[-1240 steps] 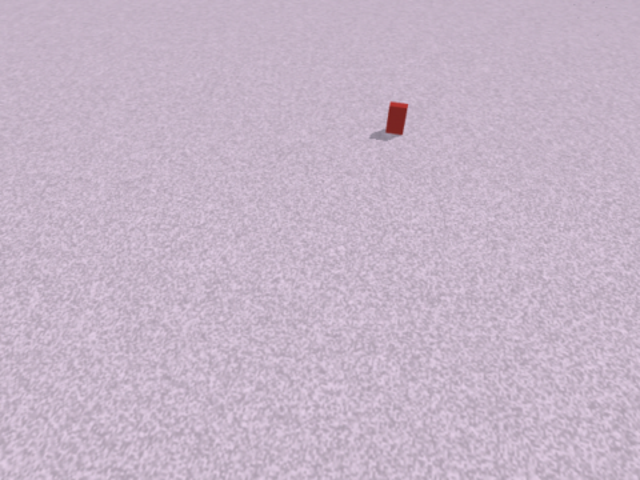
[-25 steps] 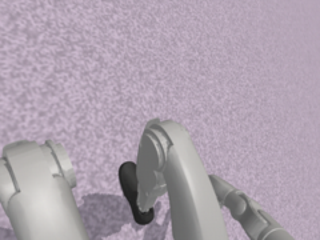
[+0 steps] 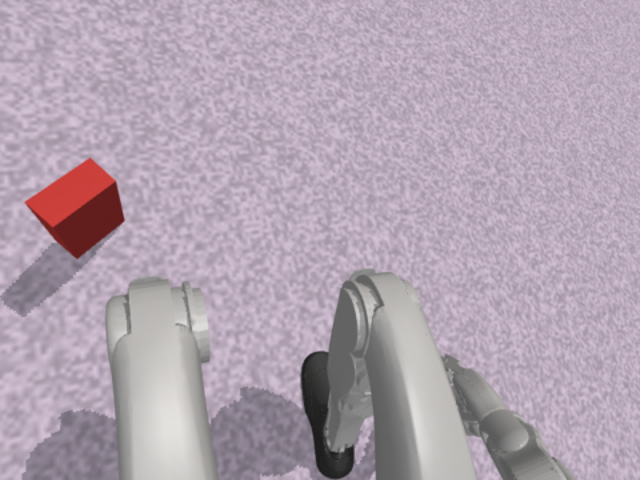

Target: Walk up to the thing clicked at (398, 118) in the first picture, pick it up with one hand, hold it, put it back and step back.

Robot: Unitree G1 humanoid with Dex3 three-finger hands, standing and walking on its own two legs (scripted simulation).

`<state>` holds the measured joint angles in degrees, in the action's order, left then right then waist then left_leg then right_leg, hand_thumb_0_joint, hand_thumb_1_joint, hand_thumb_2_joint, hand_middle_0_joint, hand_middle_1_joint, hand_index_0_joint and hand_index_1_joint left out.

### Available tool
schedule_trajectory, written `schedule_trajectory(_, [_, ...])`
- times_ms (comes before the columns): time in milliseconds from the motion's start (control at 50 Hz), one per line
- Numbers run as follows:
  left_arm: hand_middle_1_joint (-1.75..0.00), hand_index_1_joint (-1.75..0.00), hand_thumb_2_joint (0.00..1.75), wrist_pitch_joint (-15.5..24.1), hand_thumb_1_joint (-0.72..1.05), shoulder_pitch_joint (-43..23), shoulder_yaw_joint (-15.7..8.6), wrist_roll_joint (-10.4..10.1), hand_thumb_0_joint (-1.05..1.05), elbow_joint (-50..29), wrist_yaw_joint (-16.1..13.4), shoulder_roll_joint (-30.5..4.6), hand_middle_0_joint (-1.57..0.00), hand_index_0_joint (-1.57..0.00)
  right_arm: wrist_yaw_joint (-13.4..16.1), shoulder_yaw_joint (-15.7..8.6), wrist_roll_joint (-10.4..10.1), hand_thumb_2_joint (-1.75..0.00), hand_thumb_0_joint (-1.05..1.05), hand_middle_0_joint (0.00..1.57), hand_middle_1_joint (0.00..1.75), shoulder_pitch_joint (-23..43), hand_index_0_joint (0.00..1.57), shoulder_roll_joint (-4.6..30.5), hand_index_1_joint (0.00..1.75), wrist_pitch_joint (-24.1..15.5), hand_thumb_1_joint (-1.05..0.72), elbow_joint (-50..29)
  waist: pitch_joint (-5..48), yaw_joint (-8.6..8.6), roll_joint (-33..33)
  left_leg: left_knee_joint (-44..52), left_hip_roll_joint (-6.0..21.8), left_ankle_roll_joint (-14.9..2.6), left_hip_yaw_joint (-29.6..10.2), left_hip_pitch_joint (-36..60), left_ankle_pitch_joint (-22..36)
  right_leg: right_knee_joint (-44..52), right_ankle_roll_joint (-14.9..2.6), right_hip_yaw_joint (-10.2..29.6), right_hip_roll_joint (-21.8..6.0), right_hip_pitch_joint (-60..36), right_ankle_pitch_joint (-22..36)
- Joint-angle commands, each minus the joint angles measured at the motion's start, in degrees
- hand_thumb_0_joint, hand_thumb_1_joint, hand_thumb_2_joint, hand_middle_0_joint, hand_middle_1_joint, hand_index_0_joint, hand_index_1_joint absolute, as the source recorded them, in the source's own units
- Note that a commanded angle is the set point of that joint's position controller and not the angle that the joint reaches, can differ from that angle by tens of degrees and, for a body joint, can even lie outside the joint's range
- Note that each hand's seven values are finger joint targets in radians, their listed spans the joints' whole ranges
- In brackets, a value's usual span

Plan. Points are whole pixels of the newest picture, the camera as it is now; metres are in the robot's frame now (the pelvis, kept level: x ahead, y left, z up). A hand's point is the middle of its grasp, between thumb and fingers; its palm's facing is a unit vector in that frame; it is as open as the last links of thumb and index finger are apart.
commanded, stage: home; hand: left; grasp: from the side
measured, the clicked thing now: (82, 213) +0.45 +0.29 -0.24
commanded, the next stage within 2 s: none
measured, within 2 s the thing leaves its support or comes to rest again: neither
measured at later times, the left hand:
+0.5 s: hand out of the picture +0.26 +0.35 +0.08, palm faces +0.34 -0.80 -0.50, open 16.9 cm
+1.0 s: hand out of the picture +0.24 +0.25 +0.29, palm faces +0.34 -0.87 -0.35, open 17.3 cm
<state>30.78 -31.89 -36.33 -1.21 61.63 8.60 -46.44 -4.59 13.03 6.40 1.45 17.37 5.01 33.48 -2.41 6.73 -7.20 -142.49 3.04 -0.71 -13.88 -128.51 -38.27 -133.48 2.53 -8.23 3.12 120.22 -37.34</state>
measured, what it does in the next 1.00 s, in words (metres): rises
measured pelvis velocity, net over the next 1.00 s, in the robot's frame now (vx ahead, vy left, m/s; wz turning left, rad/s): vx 0.09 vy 0.00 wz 0.21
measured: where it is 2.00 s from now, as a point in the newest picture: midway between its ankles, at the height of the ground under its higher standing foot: (255, 454)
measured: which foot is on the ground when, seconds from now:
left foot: down 0.00-1.00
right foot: down 0.00-1.00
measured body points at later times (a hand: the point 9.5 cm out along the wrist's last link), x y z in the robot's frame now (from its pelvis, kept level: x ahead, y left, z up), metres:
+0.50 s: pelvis +0.02 -0.02 +0.17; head +0.20 +0.05 +0.58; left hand +0.24 +0.39 +0.11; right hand +0.24 -0.23 +0.04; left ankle +0.09 +0.13 -0.29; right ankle +0.13 -0.13 -0.29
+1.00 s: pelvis +0.09 +0.00 +0.37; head +0.14 +0.03 +0.82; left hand +0.22 +0.29 +0.31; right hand +0.29 -0.22 +0.29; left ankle +0.08 +0.13 -0.29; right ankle +0.12 -0.13 -0.29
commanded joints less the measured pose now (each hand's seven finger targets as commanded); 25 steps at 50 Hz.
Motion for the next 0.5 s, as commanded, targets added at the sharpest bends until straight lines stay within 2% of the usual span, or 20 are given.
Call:
schedule_trajectory(0, [-0.08,-0.08,0.12,-1.86,-0.4,-10.57,-4.81,3.29,0.0,-21.98,-3.62,-26.01,-0.07,-0.07,1.48,-9.28,-1.96,-0.9,0.0,0.2,0.3,-8.29,0.2,16.2,0.3,1.1,-0.9,-2.15,38.38,-2.73,35.6,28.13,1.2,1.41,4.39,35.18,2.03,10.61,-5.16,-2.97,0.57,-7.54,3.93])
schedule_trajectory(20, [-0.07,-0.07,0.11,-3.46,-0.46,-9.39,-5.09,3.5,0.0,-22.85,-4.16,-25.29,-0.06,-0.06,1.65,-9.93,-2.51,-0.9,0.0,0.2,0.3,-8.42,0.2,15.29,0.3,1.33,-0.9,-2.02,38.87,-3.63,34.47,28.2,1.07,1.31,5.07,35.63,2.94,11.51,-5.31,-2.22,0.62,-7.38,4.31])
schedule_trajectory(40, [-0.07,-0.07,0.09,-5.07,-0.49,-6.35,-5.71,3.7,0.0,-21.6,-4.73,-24.28,-0.06,-0.06,1.79,-10.24,-2.84,-0.9,0.0,0.2,0.3,-8.58,0.2,14.67,0.3,1.55,-0.9,-2.47,39.54,-3.68,32.9,27.52,0.68,1.12,5.95,35.11,5.76,12.36,-5.24,-1.95,0.51,-9.24,6.15])
schedule_trajectory(60, [-0.06,-0.06,0.09,-6.58,-0.5,-4.21,-5.35,3.88,0.0,-19.94,-5.23,-22.66,-0.06,-0.06,1.93,-10.88,-3.39,-0.9,0.0,0.2,0.3,-8.35,0.2,14.32,0.3,1.7,-0.9,-2.45,38.65,-4.55,31.07,28.04,0.37,0.85,6.53,33.69,4.96,13.37,-5.35,-1.46,0.48,-8.92,5.17])
schedule_trajectory(80, [-0.07,-0.07,0.09,-8.11,-0.49,-1.98,-4.78,4.14,0.0,-16.91,-5.47,-20.13,-0.06,-0.06,1.93,-11.42,-3.64,-0.9,0.0,0.2,0.3,-8.65,0.2,13.92,0.3,1.89,-0.9,-2.05,37.42,-4.37,28.8,27.77,0.24,0.6,6.94,32.45,5.89,13.98,-5.3,-1.29,0.39,-9.04,5.87])
schedule_trajectory(100, [-0.07,-0.07,0.1,-9.62,-0.48,0.58,-3.38,3.96,0.0,-16.64,-5.69,-16.18,-0.06,-0.06,2.02,-12.19,-4.02,-0.9,0.0,0.2,0.3,-9.11,0.2,13.19,0.3,2.05,-0.9,-2.35,37.26,-4.0,24.99,27.93,0.03,0.26,7.27,31.96,5.78,15.72,-5.16,-1.15,0.48,-9.25,5.35])
schedule_trajectory(140, [-0.07,-0.07,0.1,-12.34,-0.48,4.07,-0.43,3.84,0.0,-16.82,-5.88,-10.75,-0.06,-0.06,2.08,-13.74,-4.7,-0.9,0.0,0.2,0.3,-9.56,0.2,13.01,0.3,2.24,-0.9,-2.75,38.14,-3.39,20.95,28.88,-0.24,-0.26,7.75,31.96,5.32,18.41,-4.95,-0.77,0.37,-10.65,4.76])
schedule_trajectory(160, [-0.08,-0.08,0.12,-14.0,-0.44,5.96,0.78,3.73,0.0,-17.54,-6.16,-9.06,-0.07,-0.07,2.1,-14.34,-5.18,-0.9,0.0,0.2,0.3,-9.81,0.2,12.57,0.3,2.27,-0.9,-2.9,38.31,-3.97,18.93,30.38,-0.49,-0.48,8.17,31.74,4.43,20.12,-4.85,-0.32,0.26,-11.85,3.68])
schedule_trajectory(180, [-0.08,-0.08,0.13,-15.46,-0.44,5.88,1.66,3.82,0.0,-20.25,-6.59,-8.39,-0.07,-0.07,2.23,-15.33,-5.6,-0.9,0.0,0.2,0.3,-10.31,0.2,12.88,0.3,2.46,-0.9,-3.49,40.13,-3.69,18.19,31.85,-0.46,-0.57,8.1,33.06,3.59,21.85,-4.7,-0.18,0.1,-13.16,2.96])
schedule_trajectory(220, [-0.08,-0.08,0.11,-17.56,-0.46,5.74,5.08,3.7,0.0,-25.95,-7.06,-5.42,-0.07,-0.07,2.29,-16.07,-6.47,-0.9,0.0,0.2,0.3,-9.5,0.2,12.49,0.3,2.05,-0.89,-4.74,42.22,-3.95,17.4,35.18,-0.34,-0.45,7.43,36.39,1.17,24.67,-4.58,0.31,0.03,-14.5,1.46])
schedule_trajectory(260, [-0.07,-0.07,0.1,-19.78,-0.48,8.66,6.45,3.28,0.0,-34.05,-8.13,-4.37,-0.07,-0.06,2.84,-17.21,-7.4,-0.9,0.0,0.2,0.3,-10.62,0.2,12.12,0.3,1.93,-0.89,-5.62,46.98,-4.88,16.2,38.27,-0.39,-0.39,7.72,41.1,1.23,28.75,-4.33,1.39,-0.19,-19.54,1.91])
schedule_trajectory(280, [-0.07,-0.07,0.09,-20.65,-0.5,9.84,6.16,2.89,0.0,-41.51,-8.88,-5.59,-0.06,-0.06,3.21,-17.6,-7.89,-0.9,0.0,0.2,0.3,-10.82,0.2,12.0,0.3,1.84,-0.89,-6.64,49.32,-5.79,17.28,40.46,-0.46,-0.39,7.81,42.99,0.66,30.34,-4.3,1.81,-0.35,-22.01,1.48])
schedule_trajectory(300, [-0.07,-0.07,0.09,-22.01,-0.49,14.75,3.52,2.69,0.0,-46.02,-10.04,-8.96,-0.06,-0.06,3.78,-18.1,-8.48,-0.9,0.0,0.2,0.3,-10.51,0.2,12.37,0.3,1.75,-0.89,-8.3,52.34,-7.77,17.71,42.97,-0.42,-0.37,7.98,46.64,0.76,32.58,-4.24,2.47,-0.45,-25.27,1.66])
schedule_trajectory(320, [-0.07,-0.07,0.09,-23.46,-0.49,18.49,3.74,2.66,0.0,-47.18,-10.86,-8.47,-0.06,-0.06,4.4,-18.52,-8.75,-0.9,0.0,0.2,0.3,-10.47,0.2,12.56,0.3,1.71,-0.89,-8.68,50.49,-7.67,16.96,45.26,-0.27,-0.44,8.02,47.61,-0.47,34.48,-4.15,2.9,-0.59,-27.1,0.77])
schedule_trajectory(360, [-0.08,-0.08,0.13,-25.68,-0.44,19.73,4.84,2.39,0.0,-52.11,-12.5,-6.02,-0.07,-0.07,5.7,-17.94,-9.37,-0.9,0.0,0.2,0.3,-10.35,0.2,10.51,0.3,1.28,-0.89,-8.98,47.91,-7.1,15.26,49.12,-0.32,-0.57,8.29,49.24,-1.76,38.43,-4.14,3.88,-0.82,-31.57,-0.27])
schedule_trajectory(400, [-0.08,-0.08,0.13,-27.34,-0.43,20.53,4.91,2.35,0.0,-52.53,-14.13,-5.16,-0.07,-0.07,7.05,-17.54,-9.42,-0.9,0.0,0.2,0.3,-9.8,0.2,8.61,0.3,0.67,-0.9,-8.5,45.82,-6.83,14.05,50.3,-0.69,-0.84,9.95,49.9,0.98,42.4,-3.82,5.68,-1.08,-37.19,1.34])
schedule_trajectory(440, [-0.08,-0.08,0.12,-28.81,-0.44,23.51,5.21,2.2,0.0,-52.66,-15.31,-3.83,-0.07,-0.07,8.15,-17.04,-9.4,-0.9,0.0,0.2,0.3,-9.26,0.2,7.23,0.3,0.04,-0.9,-8.82,45.31,-7.39,13.5,52.15,-1.14,-1.03,11.07,51.28,3.4,45.68,-3.57,7.09,-1.45,-42.45,2.7])
schedule_trajectory(480, [-0.07,-0.07,0.1,-30.39,-0.48,27.84,8.94,2.19,0.0,-50.1,-15.98,2.52,-0.06,-0.06,9.21,-16.68,-9.11,-0.9,0.0,0.2,0.3,-9.36,0.2,5.83,0.3,-0.88,-0.9,-8.29,41.87,-6.52,13.81,54.42,-1.29,-1.03,11.87,53.85,6.48,48.56,-3.75,7.31,-1.54,-45.11,5.5])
